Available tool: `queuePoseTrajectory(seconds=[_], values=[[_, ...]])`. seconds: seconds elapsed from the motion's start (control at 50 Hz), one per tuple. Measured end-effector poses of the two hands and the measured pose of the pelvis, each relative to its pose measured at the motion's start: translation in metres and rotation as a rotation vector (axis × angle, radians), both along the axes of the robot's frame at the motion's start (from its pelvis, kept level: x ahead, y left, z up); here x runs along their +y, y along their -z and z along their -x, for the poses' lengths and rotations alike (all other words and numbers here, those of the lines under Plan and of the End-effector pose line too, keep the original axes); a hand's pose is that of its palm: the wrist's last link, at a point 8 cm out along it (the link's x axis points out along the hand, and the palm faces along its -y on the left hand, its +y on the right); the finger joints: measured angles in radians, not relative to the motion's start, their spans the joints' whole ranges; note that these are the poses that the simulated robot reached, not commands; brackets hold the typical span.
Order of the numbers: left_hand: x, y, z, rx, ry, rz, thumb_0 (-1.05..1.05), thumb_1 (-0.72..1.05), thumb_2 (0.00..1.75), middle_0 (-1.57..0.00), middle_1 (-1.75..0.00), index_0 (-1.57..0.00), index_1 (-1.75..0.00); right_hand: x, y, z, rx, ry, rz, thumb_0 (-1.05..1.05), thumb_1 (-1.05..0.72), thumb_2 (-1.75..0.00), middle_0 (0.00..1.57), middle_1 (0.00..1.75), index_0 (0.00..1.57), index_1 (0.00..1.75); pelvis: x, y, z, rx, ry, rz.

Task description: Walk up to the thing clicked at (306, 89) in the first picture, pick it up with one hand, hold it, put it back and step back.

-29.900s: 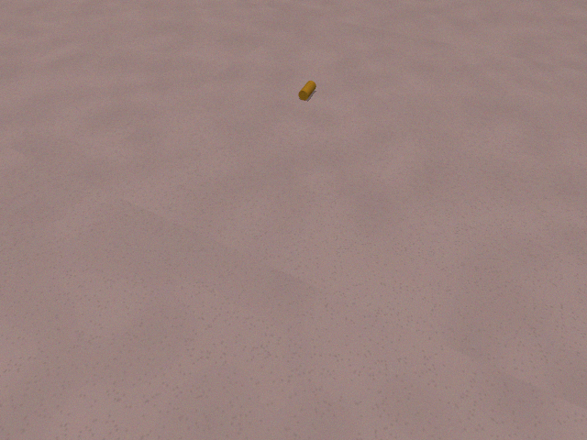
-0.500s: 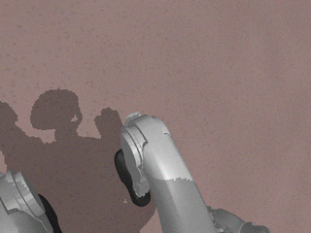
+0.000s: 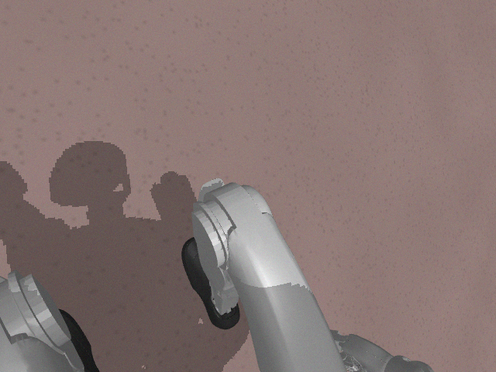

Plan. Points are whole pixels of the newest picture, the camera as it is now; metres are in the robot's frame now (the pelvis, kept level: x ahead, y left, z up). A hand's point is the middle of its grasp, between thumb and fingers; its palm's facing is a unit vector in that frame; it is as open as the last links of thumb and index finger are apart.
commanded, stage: settle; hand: left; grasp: from above
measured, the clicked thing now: out of the picture +0.45 +0.33 -0.28
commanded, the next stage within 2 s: lift in 0.76 s
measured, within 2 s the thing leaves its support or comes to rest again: leaves its support in 0.30 s
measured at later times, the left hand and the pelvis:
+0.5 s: hand out of the picture +0.46 +0.34 -0.20, palm faces +0.13 -0.45 -0.89, open 9.5 cm; pelvis +0.00 +0.00 +0.01, yaw +0 degrees
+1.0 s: hand out of the picture +0.45 +0.34 -0.11, palm faces +0.08 -0.48 -0.87, open 9.6 cm; pelvis -0.01 -0.01 +0.04, yaw +2 degrees
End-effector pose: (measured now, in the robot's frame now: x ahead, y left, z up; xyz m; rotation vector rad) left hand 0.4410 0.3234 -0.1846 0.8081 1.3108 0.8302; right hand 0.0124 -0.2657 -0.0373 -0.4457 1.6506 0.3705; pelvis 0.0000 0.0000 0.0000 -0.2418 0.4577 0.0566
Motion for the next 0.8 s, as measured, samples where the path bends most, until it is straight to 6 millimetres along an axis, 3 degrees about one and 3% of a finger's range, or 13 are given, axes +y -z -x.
queuePoseTrajectory(seconds=[0.34,0.54,0.8], values=[[0.006,-0.01,-0.005,-0.037,-0.057,0.01,0.0,0.2,0.27,-0.76,-0.22,-0.75,-0.26,0.0,0.001,-0.004,-0.001,0.015,-0.013,-0.01,-0.92,-0.9,0.19,0.3,0.19,0.3,-0.001,-0.004,-0.001,0.012,-0.005,-0.005],[0.024,-0.054,-0.014,-0.056,-0.044,-0.039,0.0,0.19,0.29,-0.76,-0.24,-0.75,-0.27,-0.001,-0.007,-0.005,-0.03,0.074,-0.033,-0.01,-0.91,-0.89,0.19,0.3,0.19,0.3,-0.001,-0.017,0.0,0.06,0.004,-0.013],[0.021,-0.102,-0.013,-0.04,0.01,-0.013,0.0,0.16,0.33,-0.76,-0.28,-0.75,-0.31,-0.01,-0.02,0.02,-0.046,0.165,0.011,-0.01,-0.91,-0.89,0.19,0.3,0.19,0.3,-0.005,-0.033,0.005,0.093,0.005,-0.032]])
